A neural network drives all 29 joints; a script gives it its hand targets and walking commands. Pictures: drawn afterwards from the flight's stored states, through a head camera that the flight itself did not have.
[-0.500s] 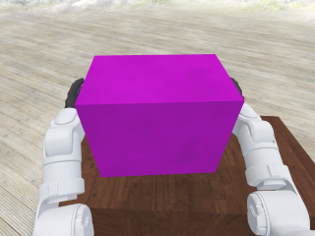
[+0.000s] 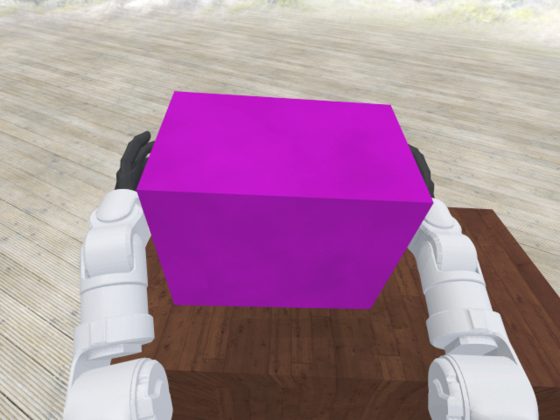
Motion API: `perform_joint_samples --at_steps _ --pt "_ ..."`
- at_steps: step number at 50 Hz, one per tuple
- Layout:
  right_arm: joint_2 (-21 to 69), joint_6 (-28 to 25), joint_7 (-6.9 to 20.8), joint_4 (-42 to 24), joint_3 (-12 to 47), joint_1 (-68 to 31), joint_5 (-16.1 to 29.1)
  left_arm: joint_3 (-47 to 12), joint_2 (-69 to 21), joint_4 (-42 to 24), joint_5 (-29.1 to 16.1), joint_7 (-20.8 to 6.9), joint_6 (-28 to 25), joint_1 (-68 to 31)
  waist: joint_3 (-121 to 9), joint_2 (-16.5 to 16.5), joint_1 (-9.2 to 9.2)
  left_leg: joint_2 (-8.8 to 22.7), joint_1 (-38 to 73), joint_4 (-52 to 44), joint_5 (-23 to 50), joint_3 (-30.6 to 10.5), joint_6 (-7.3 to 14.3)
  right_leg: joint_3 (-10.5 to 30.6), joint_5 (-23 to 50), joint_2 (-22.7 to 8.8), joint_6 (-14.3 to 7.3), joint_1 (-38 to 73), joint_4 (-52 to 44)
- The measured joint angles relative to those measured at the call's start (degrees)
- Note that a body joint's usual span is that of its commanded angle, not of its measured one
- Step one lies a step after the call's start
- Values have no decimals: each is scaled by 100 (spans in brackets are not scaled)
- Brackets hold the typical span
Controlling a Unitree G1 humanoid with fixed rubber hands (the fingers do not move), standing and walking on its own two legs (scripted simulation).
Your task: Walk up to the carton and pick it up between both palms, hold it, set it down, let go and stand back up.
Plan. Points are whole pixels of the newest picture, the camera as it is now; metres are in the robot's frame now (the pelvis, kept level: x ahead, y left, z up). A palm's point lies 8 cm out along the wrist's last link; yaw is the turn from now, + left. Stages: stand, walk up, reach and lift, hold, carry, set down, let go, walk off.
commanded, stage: set down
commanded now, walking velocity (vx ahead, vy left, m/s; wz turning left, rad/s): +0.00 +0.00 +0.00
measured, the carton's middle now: (279, 207) +0.36 -0.01 +0.18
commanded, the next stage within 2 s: none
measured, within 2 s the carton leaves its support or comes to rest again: neither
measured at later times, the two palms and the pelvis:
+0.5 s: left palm (164, 216) +0.38 +0.16 +0.15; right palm (419, 227) +0.35 -0.23 +0.14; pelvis +0.02 +0.00 +0.00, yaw -1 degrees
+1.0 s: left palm (172, 223) +0.39 +0.15 +0.13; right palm (419, 245) +0.34 -0.24 +0.12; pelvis +0.01 +0.00 +0.00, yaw +0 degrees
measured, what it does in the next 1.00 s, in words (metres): stands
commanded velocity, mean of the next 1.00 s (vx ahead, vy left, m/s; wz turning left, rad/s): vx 0.00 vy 0.00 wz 0.00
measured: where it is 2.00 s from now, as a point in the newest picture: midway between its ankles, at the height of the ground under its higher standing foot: outside the picture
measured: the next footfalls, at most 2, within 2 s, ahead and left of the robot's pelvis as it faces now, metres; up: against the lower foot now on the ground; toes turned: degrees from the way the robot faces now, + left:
none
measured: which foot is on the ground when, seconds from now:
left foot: down 0.00-1.00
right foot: down 0.00-1.00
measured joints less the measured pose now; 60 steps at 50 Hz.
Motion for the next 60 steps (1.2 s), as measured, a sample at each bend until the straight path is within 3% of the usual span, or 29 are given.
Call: perform_joint_samples --at_steps 7,14,19,29,40,60 --pt "70 -654 128 161 -48 409 -226 -170 -65 134 174 -49 -356 139 271 -52 96 -28 196 -108 6 79 33 47 -31 -43 32 139 -16" --pt "-19 -1089 123 -43 70 842 -138 -580 -59 -53 -156 252 -683 549 398 -37 127 -6 84 -42 -58 87 27 23 -36 -27 29 82 -64" --pt "-129 -1141 91 -235 184 965 -22 -756 -49 -162 -348 439 -866 776 383 -28 55 29 -5 12 -110 78 6 -3 -50 6 7 27 -82" --pt "-165 -1047 22 -182 305 870 26 -689 -38 -64 -274 360 -940 826 398 -23 -56 106 17 36 -170 143 -34 37 -88 75 -36 12 -34" --pt "79 -1226 29 51 93 891 -297 -468 -45 456 -182 131 -1254 708 423 1 -108 47 -38 -59 -59 85 -17 -53 -67 7 -21 -59 -23" --pt "88 -1578 253 438 -322 958 -579 -655 -67 1600 -338 322 -1972 439 176 104 -157 37 -326 -75 -53 252 27 41 -45 -25 19 -414 9"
